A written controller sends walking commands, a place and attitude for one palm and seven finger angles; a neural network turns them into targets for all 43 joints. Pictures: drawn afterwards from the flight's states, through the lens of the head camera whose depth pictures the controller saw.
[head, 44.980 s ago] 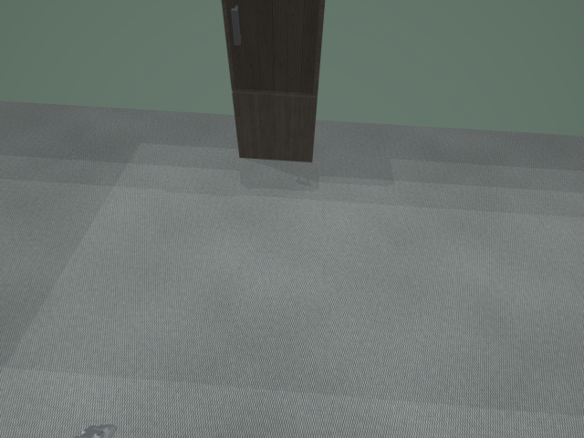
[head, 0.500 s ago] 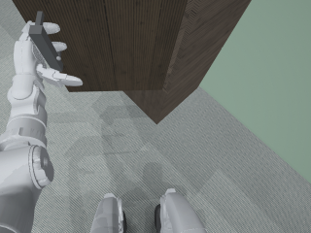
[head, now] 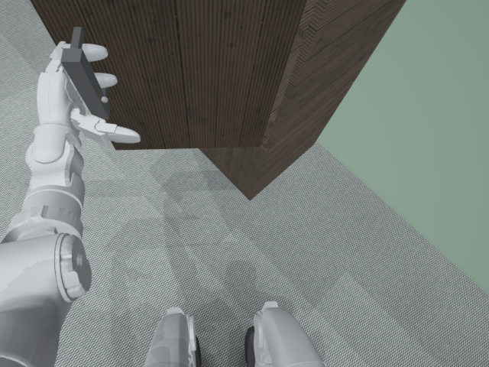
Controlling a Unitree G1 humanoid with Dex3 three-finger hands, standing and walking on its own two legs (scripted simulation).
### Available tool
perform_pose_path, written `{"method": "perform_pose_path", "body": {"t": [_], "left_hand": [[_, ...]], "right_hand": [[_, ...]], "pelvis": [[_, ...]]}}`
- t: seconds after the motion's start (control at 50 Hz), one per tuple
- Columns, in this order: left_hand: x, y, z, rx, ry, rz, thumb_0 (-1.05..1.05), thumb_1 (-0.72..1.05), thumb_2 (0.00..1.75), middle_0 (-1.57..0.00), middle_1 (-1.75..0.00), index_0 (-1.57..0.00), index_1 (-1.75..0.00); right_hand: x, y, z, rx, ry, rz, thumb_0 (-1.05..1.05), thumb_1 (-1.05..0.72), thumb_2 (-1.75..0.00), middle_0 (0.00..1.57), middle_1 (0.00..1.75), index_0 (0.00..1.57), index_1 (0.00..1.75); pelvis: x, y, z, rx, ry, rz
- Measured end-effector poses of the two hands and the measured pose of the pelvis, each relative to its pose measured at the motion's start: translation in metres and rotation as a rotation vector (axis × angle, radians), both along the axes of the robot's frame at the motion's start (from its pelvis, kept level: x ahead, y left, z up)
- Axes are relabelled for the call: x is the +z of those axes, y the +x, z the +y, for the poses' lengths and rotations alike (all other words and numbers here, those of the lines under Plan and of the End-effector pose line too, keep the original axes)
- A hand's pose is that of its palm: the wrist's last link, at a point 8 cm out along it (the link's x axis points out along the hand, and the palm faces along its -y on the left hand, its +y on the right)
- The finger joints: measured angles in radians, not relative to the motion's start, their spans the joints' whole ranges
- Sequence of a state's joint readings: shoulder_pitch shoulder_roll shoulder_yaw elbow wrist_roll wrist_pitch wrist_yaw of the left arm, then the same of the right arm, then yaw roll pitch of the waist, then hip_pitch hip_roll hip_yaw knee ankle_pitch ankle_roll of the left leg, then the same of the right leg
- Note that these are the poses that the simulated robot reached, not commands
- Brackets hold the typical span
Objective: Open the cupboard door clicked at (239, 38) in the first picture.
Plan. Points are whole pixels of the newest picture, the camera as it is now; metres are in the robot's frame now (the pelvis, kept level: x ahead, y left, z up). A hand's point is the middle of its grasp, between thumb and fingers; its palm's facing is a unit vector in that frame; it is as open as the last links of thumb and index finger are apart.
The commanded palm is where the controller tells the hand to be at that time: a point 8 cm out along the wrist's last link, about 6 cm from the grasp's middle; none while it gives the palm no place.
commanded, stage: close the thumb around the handle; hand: left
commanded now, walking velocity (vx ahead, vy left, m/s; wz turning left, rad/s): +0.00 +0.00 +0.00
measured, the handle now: (90, 76) +0.56 +0.21 +0.05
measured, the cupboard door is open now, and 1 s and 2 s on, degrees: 52 54 99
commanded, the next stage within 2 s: pull the door open along its arc in 0.66 s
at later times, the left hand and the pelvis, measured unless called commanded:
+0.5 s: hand (104, 100) +0.52 +0.18 +0.05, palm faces +0.04 -1.00 -0.02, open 6.7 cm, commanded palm +0.50 +0.21 +0.05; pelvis -0.01 +0.00 +0.00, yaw +0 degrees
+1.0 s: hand (105, 107) +0.51 +0.18 +0.05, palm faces +0.03 -1.00 -0.02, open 5.6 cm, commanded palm +0.45 +0.22 +0.05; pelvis +0.00 +0.00 +0.00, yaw -1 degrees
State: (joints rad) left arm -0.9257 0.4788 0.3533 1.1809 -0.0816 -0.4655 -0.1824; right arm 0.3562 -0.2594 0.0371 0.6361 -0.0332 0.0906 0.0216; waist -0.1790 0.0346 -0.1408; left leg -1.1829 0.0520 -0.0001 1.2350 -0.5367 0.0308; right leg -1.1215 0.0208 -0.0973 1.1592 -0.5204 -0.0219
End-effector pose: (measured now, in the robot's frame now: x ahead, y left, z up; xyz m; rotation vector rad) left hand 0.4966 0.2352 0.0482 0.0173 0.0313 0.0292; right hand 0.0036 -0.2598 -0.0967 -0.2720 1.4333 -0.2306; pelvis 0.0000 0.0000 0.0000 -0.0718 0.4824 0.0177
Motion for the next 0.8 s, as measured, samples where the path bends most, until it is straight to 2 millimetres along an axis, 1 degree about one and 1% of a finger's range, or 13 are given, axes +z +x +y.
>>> {"method": "perform_pose_path", "body": {"t": [0.08,0.18,0.3,0.52,0.58,0.6,0.8], "left_hand": [[0.0,0.0,0.0,0.0,-0.004,0.001,-0.01,-0.45,0.32,-0.3,-1.21,-0.31,-1.21],[0.0,-0.001,0.0,0.0,-0.003,0.003,-0.01,-0.28,0.39,-0.32,-1.22,-0.32,-1.23],[0.0,-0.001,0.0,0.001,-0.003,0.002,-0.01,0.0,0.51,-0.34,-1.25,-0.34,-1.26],[0.0,-0.001,0.0,0.007,0.001,0.0,0.0,0.59,0.76,-0.38,-1.32,-0.38,-1.32],[0.0,-0.001,-0.001,0.008,0.0,0.0,0.01,0.71,0.82,-0.39,-1.33,-0.39,-1.33],[0.0,-0.001,-0.001,0.007,-0.001,0.0,0.01,0.74,0.83,-0.39,-1.33,-0.39,-1.34],[0.0,-0.001,-0.001,0.011,-0.006,-0.001,0.01,0.73,0.83,-0.39,-1.35,-0.39,-1.35]], "right_hand": [[-0.001,0.0,0.002,-0.004,0.003,-0.007,0.0,-0.91,-0.9,0.2,0.3,0.2,0.3],[-0.001,-0.002,0.005,-0.01,0.007,-0.012,0.0,-0.91,-0.9,0.2,0.3,0.2,0.3],[-0.001,-0.007,0.006,-0.013,0.008,-0.004,0.0,-0.91,-0.9,0.2,0.3,0.2,0.3],[-0.002,-0.015,0.004,-0.015,0.002,0.016,0.0,-0.91,-0.9,0.2,0.3,0.2,0.3],[-0.002,-0.015,0.003,-0.013,0.0,0.018,0.0,-0.91,-0.9,0.2,0.3,0.2,0.3],[-0.001,-0.015,0.003,-0.013,-0.001,0.018,0.0,-0.91,-0.9,0.2,0.3,0.2,0.3],[-0.001,-0.012,0.0,-0.009,-0.005,0.006,0.0,-0.91,-0.9,0.2,0.3,0.2,0.3]], "pelvis": [[0.0,-0.001,0.001,-0.003,-0.001,0.0],[0.0,-0.002,0.002,-0.006,-0.001,-0.004],[-0.001,-0.003,0.002,-0.006,-0.001,-0.004],[-0.002,-0.006,0.002,-0.003,-0.002,-0.001],[-0.002,-0.006,0.002,-0.003,-0.002,0.0],[-0.002,-0.006,0.002,-0.003,-0.002,0.0],[-0.002,-0.006,0.0,-0.002,-0.002,-0.001]]}}
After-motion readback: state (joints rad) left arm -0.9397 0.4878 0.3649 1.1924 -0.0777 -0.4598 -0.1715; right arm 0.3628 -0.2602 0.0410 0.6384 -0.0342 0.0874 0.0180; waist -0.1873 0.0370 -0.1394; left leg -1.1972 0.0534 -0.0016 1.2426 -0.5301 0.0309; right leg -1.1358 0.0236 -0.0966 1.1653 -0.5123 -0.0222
